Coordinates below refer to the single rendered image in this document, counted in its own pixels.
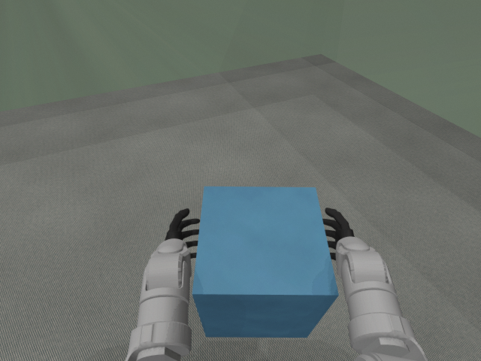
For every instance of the left robot hand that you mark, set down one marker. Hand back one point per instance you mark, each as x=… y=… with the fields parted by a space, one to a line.
x=177 y=225

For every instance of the right robot hand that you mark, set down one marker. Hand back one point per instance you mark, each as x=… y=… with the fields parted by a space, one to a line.
x=340 y=225

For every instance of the robot left forearm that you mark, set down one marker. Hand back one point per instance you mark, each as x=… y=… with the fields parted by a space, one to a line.
x=162 y=332

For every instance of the carton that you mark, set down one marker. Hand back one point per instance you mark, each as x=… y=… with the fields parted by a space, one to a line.
x=263 y=267

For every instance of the robot right forearm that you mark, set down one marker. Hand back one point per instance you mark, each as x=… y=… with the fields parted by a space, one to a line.
x=376 y=321

